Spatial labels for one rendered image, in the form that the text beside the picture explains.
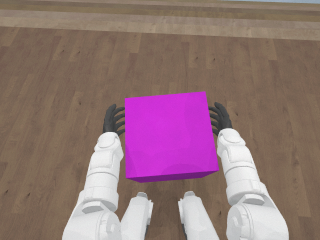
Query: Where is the left robot upper arm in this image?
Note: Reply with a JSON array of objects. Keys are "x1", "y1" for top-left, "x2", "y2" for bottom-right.
[{"x1": 62, "y1": 210, "x2": 122, "y2": 240}]

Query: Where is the right robot upper arm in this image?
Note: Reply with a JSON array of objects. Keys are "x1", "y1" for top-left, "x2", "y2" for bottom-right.
[{"x1": 226, "y1": 203, "x2": 289, "y2": 240}]

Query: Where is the left robot forearm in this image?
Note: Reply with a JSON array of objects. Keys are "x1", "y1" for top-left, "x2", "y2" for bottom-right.
[{"x1": 62, "y1": 132, "x2": 124, "y2": 240}]

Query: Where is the robot left hand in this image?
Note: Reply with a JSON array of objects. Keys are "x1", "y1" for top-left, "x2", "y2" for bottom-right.
[{"x1": 102, "y1": 103, "x2": 125, "y2": 137}]

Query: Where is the left robot thigh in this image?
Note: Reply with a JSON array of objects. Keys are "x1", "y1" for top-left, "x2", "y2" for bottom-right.
[{"x1": 120, "y1": 196, "x2": 154, "y2": 240}]

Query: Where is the robot thigh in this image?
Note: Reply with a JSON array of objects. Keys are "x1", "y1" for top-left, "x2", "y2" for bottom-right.
[
  {"x1": 178, "y1": 195, "x2": 220, "y2": 240},
  {"x1": 120, "y1": 196, "x2": 154, "y2": 240}
]

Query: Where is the carton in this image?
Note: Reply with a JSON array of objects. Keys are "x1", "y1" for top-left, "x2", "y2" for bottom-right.
[{"x1": 125, "y1": 91, "x2": 219, "y2": 183}]

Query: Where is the right robot forearm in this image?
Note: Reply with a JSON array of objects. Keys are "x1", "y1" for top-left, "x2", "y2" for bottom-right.
[{"x1": 217, "y1": 128, "x2": 289, "y2": 240}]

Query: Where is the right robot thigh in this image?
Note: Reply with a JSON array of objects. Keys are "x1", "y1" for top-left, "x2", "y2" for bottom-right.
[{"x1": 178, "y1": 195, "x2": 220, "y2": 240}]

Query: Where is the robot right hand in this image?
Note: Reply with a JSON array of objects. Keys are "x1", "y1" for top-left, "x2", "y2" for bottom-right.
[{"x1": 208, "y1": 102, "x2": 233, "y2": 136}]

